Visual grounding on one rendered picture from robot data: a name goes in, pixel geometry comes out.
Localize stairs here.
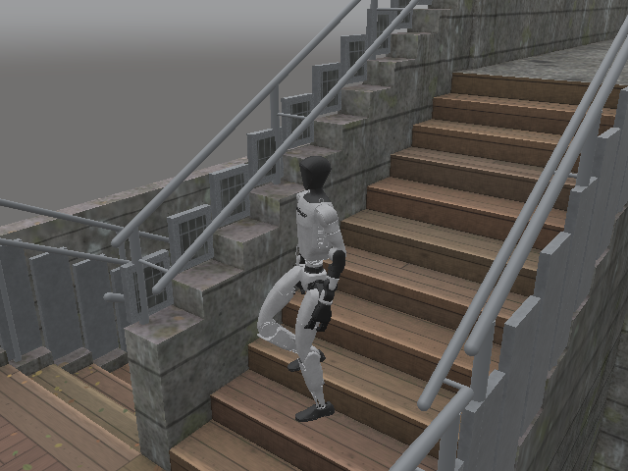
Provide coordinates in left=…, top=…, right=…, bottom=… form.
left=28, top=363, right=141, bottom=453
left=169, top=73, right=628, bottom=471

